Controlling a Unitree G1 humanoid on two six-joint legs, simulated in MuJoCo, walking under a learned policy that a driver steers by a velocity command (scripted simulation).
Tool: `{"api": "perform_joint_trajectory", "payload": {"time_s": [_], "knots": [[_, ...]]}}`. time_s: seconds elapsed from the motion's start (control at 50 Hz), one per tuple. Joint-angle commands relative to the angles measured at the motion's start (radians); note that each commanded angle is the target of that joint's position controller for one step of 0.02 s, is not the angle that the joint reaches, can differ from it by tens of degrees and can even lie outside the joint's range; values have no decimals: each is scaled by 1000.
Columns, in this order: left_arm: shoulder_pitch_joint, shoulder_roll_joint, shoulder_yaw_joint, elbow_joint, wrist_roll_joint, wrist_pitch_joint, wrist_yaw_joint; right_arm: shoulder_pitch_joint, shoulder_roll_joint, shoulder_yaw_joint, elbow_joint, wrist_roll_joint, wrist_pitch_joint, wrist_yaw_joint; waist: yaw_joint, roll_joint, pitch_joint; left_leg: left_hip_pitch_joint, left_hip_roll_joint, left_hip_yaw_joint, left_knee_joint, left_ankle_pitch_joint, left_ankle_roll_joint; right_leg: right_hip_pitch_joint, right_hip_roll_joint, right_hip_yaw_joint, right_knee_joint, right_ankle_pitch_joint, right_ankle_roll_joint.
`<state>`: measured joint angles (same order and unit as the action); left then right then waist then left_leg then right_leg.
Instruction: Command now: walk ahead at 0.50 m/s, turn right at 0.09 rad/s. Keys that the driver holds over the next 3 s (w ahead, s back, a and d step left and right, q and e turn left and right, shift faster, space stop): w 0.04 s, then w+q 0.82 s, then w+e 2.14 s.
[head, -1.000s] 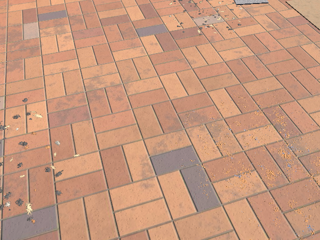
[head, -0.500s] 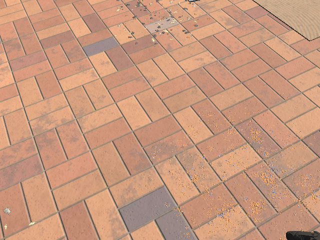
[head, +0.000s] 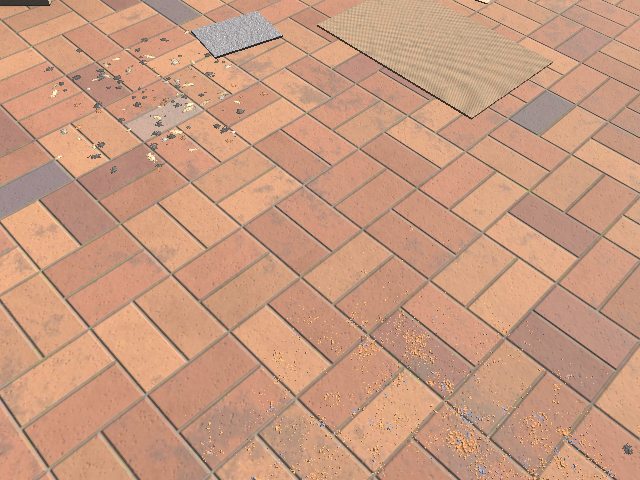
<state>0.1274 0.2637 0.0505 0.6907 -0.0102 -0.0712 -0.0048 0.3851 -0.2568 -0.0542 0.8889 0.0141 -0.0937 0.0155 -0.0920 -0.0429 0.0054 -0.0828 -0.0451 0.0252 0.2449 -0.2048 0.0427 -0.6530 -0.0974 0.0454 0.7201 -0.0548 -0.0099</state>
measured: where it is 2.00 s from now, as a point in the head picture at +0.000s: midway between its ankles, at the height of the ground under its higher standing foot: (206, 254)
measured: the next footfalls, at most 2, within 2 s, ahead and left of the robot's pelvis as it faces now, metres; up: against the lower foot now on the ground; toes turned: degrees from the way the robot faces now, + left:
right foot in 0.16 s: +0.26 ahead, -0.15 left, +0.00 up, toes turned +1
left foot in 0.70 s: +0.49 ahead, +0.16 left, +0.00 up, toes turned +21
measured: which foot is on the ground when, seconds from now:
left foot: down 0.00-0.16, up 0.18-0.68, down 0.70-1.00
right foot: up 0.00-0.14, down 0.16-0.72, up 0.74-1.00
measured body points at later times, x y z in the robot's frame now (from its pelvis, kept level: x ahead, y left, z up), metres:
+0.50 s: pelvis +0.26 -0.04 +0.00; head +0.28 -0.04 +0.45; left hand +0.25 +0.24 -0.12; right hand +0.46 -0.28 -0.11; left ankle +0.37 +0.15 -0.68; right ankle +0.22 -0.15 -0.75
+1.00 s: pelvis +0.50 +0.09 +0.00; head +0.52 +0.12 +0.45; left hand +0.56 +0.41 -0.10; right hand +0.69 -0.13 -0.10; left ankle +0.45 +0.14 -0.75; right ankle +0.72 -0.02 -0.68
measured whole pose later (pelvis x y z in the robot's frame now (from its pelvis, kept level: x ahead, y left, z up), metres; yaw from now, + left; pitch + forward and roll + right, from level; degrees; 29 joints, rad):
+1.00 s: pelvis +0.50 +0.09 +0.00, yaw +26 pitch +2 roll +0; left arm 0.11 0.30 0.06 0.73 0.00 -0.09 0.00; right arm 0.31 -0.26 -0.06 0.74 0.00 -0.06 0.01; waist -0.04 -0.04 0.03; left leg -0.15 -0.10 -0.05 0.30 -0.18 0.09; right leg -0.69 -0.12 0.05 0.84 -0.06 0.04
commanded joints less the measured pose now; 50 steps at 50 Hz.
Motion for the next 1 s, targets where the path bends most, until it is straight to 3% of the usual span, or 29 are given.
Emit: {"api": "perform_joint_trajectory", "payload": {"time_s": [0.02, 0.06, 0.1, 0.14, 0.16, 0.18, 0.2, 0.22, 0.24, 0.26, 0.28, 0.32, 0.38, 0.46, 0.54, 0.6, 0.64, 0.66, 0.68, 0.7, 0.72, 0.74, 0.76, 0.78, 0.8, 0.82, 0.84, 0.9, 1.0], "knots": [[-109, 34, 3, -90, -9, -18, -12, -3, -176, -34, -49, 9, -5, -6, 2, 124, 27, -22, 242, -131, -81, 236, 151, 56, 32, -41, -112, 95, 4], [-162, 42, 5, -113, -13, -23, -22, 29, -176, -33, -34, 13, 6, -5, -9, 125, 47, 21, 268, -156, -54, 238, 146, 58, 44, -41, -159, 58, -9], [-164, 63, 13, -126, -13, -33, -30, 32, -190, -36, -26, 16, 18, -10, 15, 136, 50, 59, 292, -191, -9, 274, 132, 97, 60, -36, -211, -6, -28], [-31, 109, 37, -92, -7, -41, -26, 0, -209, -39, -31, 19, 27, -15, 105, 137, -19, 40, 262, -173, 129, 453, 101, 317, 95, -61, -284, -12, -59], [117, 161, 62, -54, 5, -42, -15, -9, -179, -28, -41, 11, 24, -15, 173, 117, -126, -53, 206, -131, 313, 464, 69, 562, 54, -30, -264, 20, -93], [309, 249, 84, -32, 23, -36, 0, -23, -102, 1, -81, -21, 17, -15, 242, -34, -297, -278, 122, -73, 653, 134, 22, 868, -179, 208, -228, 61, -161], [324, 275, 84, -16, 28, -25, -8, 106, -29, 21, -87, 8, -1, -13, 174, -290, -404, -590, 16, -94, 920, -392, -12, 1068, -356, 597, -340, -133, -285], [304, 176, 62, -19, 19, -24, -9, 47, -144, -8, -71, 31, -5, -15, 204, -150, -300, -679, 69, -165, 1026, -358, -13, 976, -316, 569, -385, -244, -251], [244, 136, 47, -20, 9, -26, -9, -27, -170, -20, -93, 36, -4, -14, 190, -107, -175, -708, 103, -149, 1028, -262, -9, 852, -280, 417, -408, -210, -214], [176, 111, 37, -21, 11, -29, -13, -57, -153, -20, -93, 27, 3, -18, 156, -45, -115, -666, 139, -133, 996, -185, -17, 729, -235, 317, -442, -143, -195], [127, 86, 31, -18, 13, -33, -17, -70, -141, -25, -96, 15, 14, -18, 128, -48, -62, -635, 161, -131, 953, -133, -23, 635, -199, 235, -483, -97, -187], [85, 77, 34, -3, 22, -47, -18, -43, -98, -24, -92, 20, 39, -15, 86, -68, -32, -556, 184, -129, 927, -73, -33, 527, -172, 129, -548, -30, -184], [84, 100, 46, 28, 26, -59, -8, -84, -77, -25, -119, 14, 59, -15, 71, -28, 4, -604, 188, -142, 873, 15, -49, 506, -176, 17, -584, 88, -192], [108, 130, 56, 60, 25, -50, 8, -182, -61, -19, -155, 10, 55, 4, 96, -11, 34, -623, 179, -118, 659, 201, -49, 543, -156, -114, -596, 119, -171], [164, 166, 68, 90, 10, -33, 17, -325, -49, -8, -215, 6, 52, 29, 152, 9, 79, -620, 164, -45, 491, 243, -24, 614, -179, -187, -586, 118, -155], [190, 188, 77, 111, -6, -12, 18, -381, -62, -10, -259, 8, 53, 44, 160, -1, 93, -631, 147, -4, 428, 144, 10, 714, -207, -215, -530, 188, -134], [175, 216, 84, 112, -13, 2, 22, -357, -87, -23, -274, 8, 57, 49, 127, -30, 54, -541, 94, 52, 412, 44, 47, 748, -210, -245, -422, 465, -111], [165, 231, 87, 109, -17, 10, 25, -295, -111, -37, -267, 9, 60, 47, 86, -48, 5, -443, 51, 86, 411, -4, 69, 750, -202, -261, -315, 637, -98], [146, 233, 86, 105, -22, 19, 27, -157, -152, -63, -235, 12, 61, 43, 4, -36, -67, -254, -3, 110, 355, 27, 101, 706, -170, -291, -126, 718, -73], [157, 209, 74, 96, -14, 16, 31, 13, -228, -101, -190, 13, 68, 26, -71, 13, -159, 44, 0, 35, 322, 81, 143, 522, -129, -301, 136, 562, -27], [226, 72, 32, 42, 30, -3, 24, 35, -356, -127, -183, 18, 69, 8, 13, 289, -215, 372, 264, -471, 264, 17, 296, 72, 32, -272, 515, -288, 43], [188, 88, 20, 19, 6, -47, 12, 48, -331, -108, -227, 7, 50, 16, -4, 244, -399, 491, 392, -890, 83, -109, 407, -85, 135, -4, 687, -567, 45], [76, 155, 37, -9, -34, -68, 2, 30, -253, -86, -217, -1, 36, 24, -36, 148, -295, 445, 367, -763, 50, -70, 342, -184, 80, 51, 694, -483, 22], [52, 144, 31, -16, -32, -79, 3, -13, -218, -76, -216, 4, 28, 23, -5, 118, -189, 311, 325, -621, 60, -4, 305, -183, 39, 40, 618, -398, 2], [53, 144, 34, -1, -5, -81, 12, -90, -182, -65, -229, 6, 28, 20, 42, 62, -122, 161, 281, -514, 60, 85, 270, -121, 0, 39, 530, -336, 2], [67, 160, 44, 6, 11, -71, 15, -143, -149, -53, -248, -2, 28, 17, 81, 74, -93, 46, 251, -444, 43, 183, 254, -40, -23, 42, 468, -297, 5], [81, 161, 48, 7, 15, -57, 13, -164, -144, -50, -262, -10, 28, 13, 103, 86, -84, -21, 234, -420, 20, 225, 253, 13, -28, 43, 437, -273, 12], [96, 113, 36, 17, 22, -27, 10, -149, -153, -50, -249, -9, 18, -2, 116, 81, -69, -99, 215, -306, -20, 359, 255, 38, -28, 6, 319, -181, 48], [-47, 80, 15, -4, 5, -24, -4, -87, -159, -42, -203, -11, 12, -16, 44, 115, -11, -80, 178, -165, -58, 302, 179, 25, -19, -20, 13, 150, 45]]}}
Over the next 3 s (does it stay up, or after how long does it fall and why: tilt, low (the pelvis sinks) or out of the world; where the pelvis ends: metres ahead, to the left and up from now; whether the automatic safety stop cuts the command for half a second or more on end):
stays up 1.59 0.06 0.00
